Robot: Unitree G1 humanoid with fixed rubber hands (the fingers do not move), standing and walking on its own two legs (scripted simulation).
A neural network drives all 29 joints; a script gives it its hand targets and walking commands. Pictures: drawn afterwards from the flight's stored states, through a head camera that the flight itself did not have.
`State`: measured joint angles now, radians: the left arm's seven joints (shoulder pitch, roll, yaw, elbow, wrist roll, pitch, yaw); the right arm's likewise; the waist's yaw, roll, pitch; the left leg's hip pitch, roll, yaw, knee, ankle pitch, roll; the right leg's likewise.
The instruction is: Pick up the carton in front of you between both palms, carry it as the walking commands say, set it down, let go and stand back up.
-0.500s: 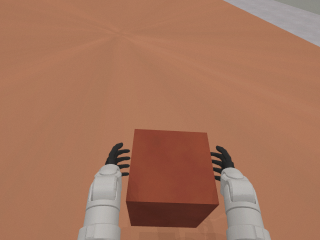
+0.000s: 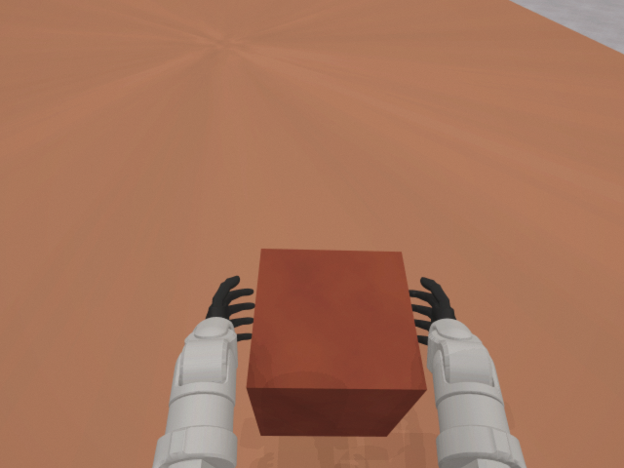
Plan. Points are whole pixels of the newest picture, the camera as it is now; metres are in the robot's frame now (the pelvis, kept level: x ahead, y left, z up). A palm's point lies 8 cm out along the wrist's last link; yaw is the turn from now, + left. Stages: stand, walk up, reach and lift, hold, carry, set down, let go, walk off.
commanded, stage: set down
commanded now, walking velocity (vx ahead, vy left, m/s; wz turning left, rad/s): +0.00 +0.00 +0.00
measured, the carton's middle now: (327, 348) +0.33 +0.00 -0.07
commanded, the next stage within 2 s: none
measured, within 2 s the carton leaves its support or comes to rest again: rests again in 1.96 s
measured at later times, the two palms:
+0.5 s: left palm (236, 367) +0.35 +0.16 -0.18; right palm (397, 379) +0.34 -0.13 -0.17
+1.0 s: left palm (245, 382) +0.40 +0.17 -0.33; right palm (381, 386) +0.39 -0.12 -0.31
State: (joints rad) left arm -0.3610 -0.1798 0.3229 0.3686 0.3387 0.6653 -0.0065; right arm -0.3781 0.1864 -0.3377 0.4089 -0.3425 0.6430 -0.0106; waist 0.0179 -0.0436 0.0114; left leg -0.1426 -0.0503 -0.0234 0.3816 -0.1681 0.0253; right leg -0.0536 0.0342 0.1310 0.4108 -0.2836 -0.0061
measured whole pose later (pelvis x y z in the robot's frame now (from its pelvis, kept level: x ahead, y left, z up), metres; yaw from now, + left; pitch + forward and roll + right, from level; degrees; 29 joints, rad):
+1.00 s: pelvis -0.09 +0.02 -0.23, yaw -3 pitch +46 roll -6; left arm -1.03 -0.02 0.40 0.64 0.26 0.31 0.14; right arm -0.99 0.06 -0.55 0.63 -0.21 0.27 -0.04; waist -0.01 -0.03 -0.12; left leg -1.94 -0.13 -0.11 1.54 -0.38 0.00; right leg -1.81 0.13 0.06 1.57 -0.57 0.07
